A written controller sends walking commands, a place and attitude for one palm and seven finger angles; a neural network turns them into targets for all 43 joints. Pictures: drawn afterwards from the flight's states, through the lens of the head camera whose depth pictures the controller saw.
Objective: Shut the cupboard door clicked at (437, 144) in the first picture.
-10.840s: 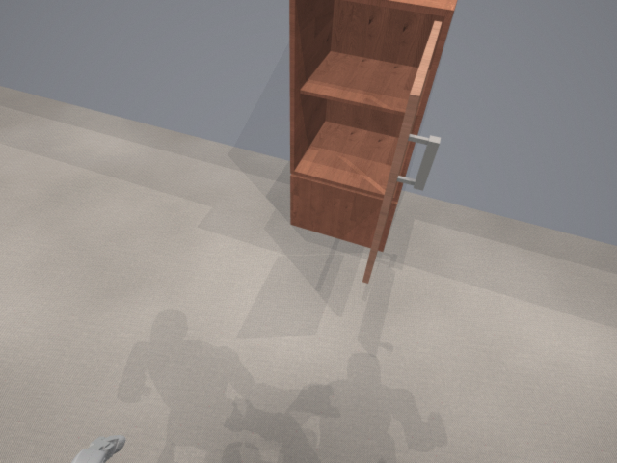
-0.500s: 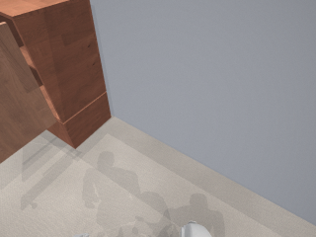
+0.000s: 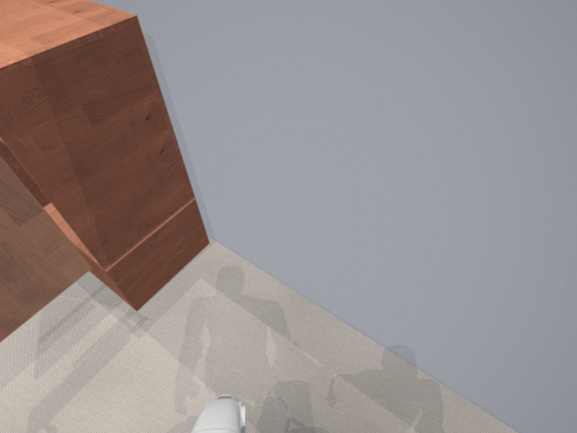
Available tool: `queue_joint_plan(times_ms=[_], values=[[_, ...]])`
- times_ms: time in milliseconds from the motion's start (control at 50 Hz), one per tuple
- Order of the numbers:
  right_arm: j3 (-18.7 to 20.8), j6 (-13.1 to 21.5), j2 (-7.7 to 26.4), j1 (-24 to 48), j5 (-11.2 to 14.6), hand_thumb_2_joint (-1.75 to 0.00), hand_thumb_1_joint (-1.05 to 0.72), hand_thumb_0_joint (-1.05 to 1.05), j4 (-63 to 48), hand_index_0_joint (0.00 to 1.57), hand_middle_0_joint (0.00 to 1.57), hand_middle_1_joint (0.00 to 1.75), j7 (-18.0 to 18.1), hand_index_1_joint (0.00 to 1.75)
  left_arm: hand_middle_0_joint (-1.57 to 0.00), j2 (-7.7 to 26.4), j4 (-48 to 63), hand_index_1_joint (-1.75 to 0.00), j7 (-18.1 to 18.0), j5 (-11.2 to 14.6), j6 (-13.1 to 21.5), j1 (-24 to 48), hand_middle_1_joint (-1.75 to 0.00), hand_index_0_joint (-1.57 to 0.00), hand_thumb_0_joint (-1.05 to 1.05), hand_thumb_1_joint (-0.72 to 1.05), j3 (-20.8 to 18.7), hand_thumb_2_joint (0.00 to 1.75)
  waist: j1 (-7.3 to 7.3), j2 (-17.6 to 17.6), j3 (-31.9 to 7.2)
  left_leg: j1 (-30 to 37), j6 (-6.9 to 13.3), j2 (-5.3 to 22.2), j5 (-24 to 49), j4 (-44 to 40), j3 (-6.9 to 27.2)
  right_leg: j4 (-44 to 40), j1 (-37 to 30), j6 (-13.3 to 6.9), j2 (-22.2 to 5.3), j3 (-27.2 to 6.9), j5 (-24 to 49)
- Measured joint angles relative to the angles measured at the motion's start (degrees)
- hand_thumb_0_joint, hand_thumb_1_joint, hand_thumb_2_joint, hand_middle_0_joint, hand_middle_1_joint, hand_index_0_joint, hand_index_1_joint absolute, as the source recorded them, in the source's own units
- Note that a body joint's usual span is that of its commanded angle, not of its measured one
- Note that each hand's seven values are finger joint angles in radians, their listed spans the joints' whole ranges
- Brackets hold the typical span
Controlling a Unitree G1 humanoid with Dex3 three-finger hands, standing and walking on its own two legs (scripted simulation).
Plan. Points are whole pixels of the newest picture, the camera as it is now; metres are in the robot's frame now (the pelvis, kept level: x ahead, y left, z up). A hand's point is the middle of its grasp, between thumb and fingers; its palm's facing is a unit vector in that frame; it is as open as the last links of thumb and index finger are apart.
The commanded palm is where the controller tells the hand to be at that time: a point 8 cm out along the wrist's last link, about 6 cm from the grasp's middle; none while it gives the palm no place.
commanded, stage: turn to face it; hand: left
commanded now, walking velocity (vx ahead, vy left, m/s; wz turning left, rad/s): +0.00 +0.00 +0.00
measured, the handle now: out of the picture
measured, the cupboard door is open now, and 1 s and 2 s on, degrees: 91 91 91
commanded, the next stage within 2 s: take the last steps up to it in 1.66 s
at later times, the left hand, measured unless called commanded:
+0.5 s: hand out of the picture +0.16 +0.25 -0.17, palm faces +0.33 -0.92 -0.23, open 7.3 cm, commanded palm none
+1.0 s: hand out of the picture +0.12 +0.17 -0.15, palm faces +0.54 -0.80 -0.27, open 7.4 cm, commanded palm none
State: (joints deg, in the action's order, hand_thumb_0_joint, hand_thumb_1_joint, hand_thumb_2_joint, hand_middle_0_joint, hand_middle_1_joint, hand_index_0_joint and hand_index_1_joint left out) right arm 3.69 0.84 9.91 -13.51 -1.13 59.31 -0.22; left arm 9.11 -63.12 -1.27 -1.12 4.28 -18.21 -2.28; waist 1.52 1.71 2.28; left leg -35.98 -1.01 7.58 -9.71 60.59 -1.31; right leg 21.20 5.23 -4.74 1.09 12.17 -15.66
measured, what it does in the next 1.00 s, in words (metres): walks ahead, turning left: left foot, then right foot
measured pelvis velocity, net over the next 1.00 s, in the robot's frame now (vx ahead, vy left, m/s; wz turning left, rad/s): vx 0.15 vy -0.04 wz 0.60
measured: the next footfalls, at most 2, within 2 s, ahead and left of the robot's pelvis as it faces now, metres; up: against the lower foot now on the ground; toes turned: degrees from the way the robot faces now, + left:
left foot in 0.22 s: +0.21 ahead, +0.13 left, +0.00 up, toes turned +15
right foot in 0.72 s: +0.25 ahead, -0.11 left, +0.00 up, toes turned +21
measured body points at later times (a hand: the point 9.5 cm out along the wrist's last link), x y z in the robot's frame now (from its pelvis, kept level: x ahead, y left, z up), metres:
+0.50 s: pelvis +0.13 +0.03 -0.01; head +0.15 +0.06 +0.44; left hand +0.14 +0.30 -0.16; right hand +0.28 -0.18 -0.14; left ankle +0.17 +0.12 -0.74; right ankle +0.19 -0.14 -0.67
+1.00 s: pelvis +0.15 -0.04 +0.00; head +0.19 -0.04 +0.45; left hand +0.10 +0.22 -0.13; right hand +0.33 -0.24 -0.16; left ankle +0.05 +0.09 -0.65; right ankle +0.21 -0.12 -0.74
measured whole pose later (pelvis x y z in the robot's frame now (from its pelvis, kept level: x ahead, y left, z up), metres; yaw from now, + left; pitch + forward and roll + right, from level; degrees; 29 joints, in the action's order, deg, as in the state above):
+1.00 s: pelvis +0.15 -0.04 +0.00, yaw +34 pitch -1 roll +2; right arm 5.6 -5.4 14.9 -12.9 -1.1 54.4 -1.6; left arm 9.8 -50.1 -1.5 -1.3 -1.0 -11.6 -1.5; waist 2.0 1.4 4.7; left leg -27.2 -4.4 1.6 -23.0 64.1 0.5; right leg 28.8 11.6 -0.2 -7.5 11.2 -15.5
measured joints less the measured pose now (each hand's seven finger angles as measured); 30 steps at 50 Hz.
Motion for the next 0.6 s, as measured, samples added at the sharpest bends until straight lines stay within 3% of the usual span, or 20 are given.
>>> queue_joint_plan(times_ms=[140,200,220,240,260,300,340,460,600], values=[[-0.91,-0.85,0.96,7.4,-0.02,-0.9,-0.91,0.01,-2.22,0.19,0.2,0.29,-1.21,0.3,-0.19,-1.77,0.09,-0.3,-0.09,-0.19,-0.33,-3.72,-0.3,-0.2,0.0,0.92,0.93,0.9,-3.55,-0.83,2.0,4.44,0.49,-2.3,-0.06,-16.55,-4.88,0.41,-5.22,2.31,-1.75,3.74,-5.29],[-1.36,-0.71,0.99,9.62,-0.21,-0.9,-0.91,0.01,-3.6,0.19,0.2,0.29,-1.24,0.3,-0.2,-1.83,0.11,-0.3,-0.02,-0.22,-1.08,-5.19,-0.3,-0.2,0.0,0.92,1.0,0.9,-4.34,-2.03,3.15,9.24,1.83,-5.31,-1.6,-22.37,-7.23,6.54,-5.16,3.9,-4.1,5.32,-9.58],[-1.46,-0.4,1.18,9.86,-0.35,-0.9,-0.91,0.01,-4.23,0.19,0.2,0.29,-1.23,0.3,-0.2,-1.89,0.09,-0.3,0.06,-0.07,-1.46,-5.82,-0.3,-0.2,0.0,0.91,0.96,0.9,-4.23,-1.98,3.3,11.84,2.53,-6.1,1.29,-25.34,-7.81,11.81,-3.84,4.56,-5.16,5.8,-10.83],[-1.43,0.08,1.42,9.97,-0.55,-0.9,-0.91,0.01,-4.97,0.19,0.2,0.29,-1.15,0.3,-0.2,-1.91,0.16,-0.3,0.24,0.4,-1.99,-6.19,-0.3,-0.2,0.0,0.91,0.88,0.9,-3.94,-1.65,3.24,13.13,5.09,-6.63,0.47,-26.53,-7.55,20.02,-0.64,5.45,-6.29,5.28,-9.54],[-1.42,0.53,1.4,10.12,-0.29,-0.9,-0.91,0.01,-5.52,0.19,0.2,0.29,-0.91,0.3,-0.2,-1.53,0.34,-0.3,0.33,0.82,-2.74,-5.53,-0.3,-0.2,0.0,0.91,0.8,0.9,-3.61,-1.88,3.67,12.75,6.57,-7.29,-1.34,-24.97,-7.05,29.83,3.56,6.42,-6.89,2.5,-11.52],[-1.69,0.82,1.33,9.93,0.39,-0.9,-0.91,0.01,-5.95,0.19,0.2,0.29,-0.61,0.3,-0.2,-0.49,1.63,-0.3,-0.01,1.07,-4.24,-3.23,-0.3,-0.2,0.0,0.91,0.37,0.9,-3.87,-2.32,4.86,13.66,7.16,-8.06,-3.37,-23.8,-6.18,44.38,10.88,7.57,-6.6,-3.5,-14.23],[-1.85,0.4,1.1,9.12,0.52,-0.9,-0.91,0.01,-5.87,0.19,0.2,0.29,-0.12,0.3,-0.2,0.47,3.4,-0.3,-0.34,0.83,-4.89,-0.59,-0.3,-0.2,0.0,0.91,-0.42,0.9,-4.01,-2.48,5.19,15.4,6.17,-8.47,-2.96,-25.54,-5.11,49.81,16.52,8.59,-6.89,-6.78,-12.67],[-1.37,-1.25,0.39,6.2,0.52,-0.9,-0.91,0.0,-5.02,0.2,0.21,0.29,-0.01,0.3,-0.2,2.85,9.05,-0.3,-0.22,0.18,-5.71,6.3,-0.3,-0.2,0.0,0.91,-1.96,0.9,-2.94,-2.68,3.83,18.36,5.63,-9.46,-0.75,-30.78,-1.4,43.81,24.3,10.26,-8.75,-11.43,-5.75],[-0.22,-2.31,1.23,2.59,0.01,-0.9,-0.91,0.01,-5.39,0.2,0.21,0.3,-0.35,0.3,-0.19,4.1,12.23,-0.3,-0.21,0.15,-6.71,11.0,-0.3,-0.2,0.0,0.91,-2.3,0.9,0.1,-1.87,1.62,17.7,3.99,-10.11,-0.06,-31.95,3.43,31.78,21.15,10.72,-6.26,-12.19,-6.75]])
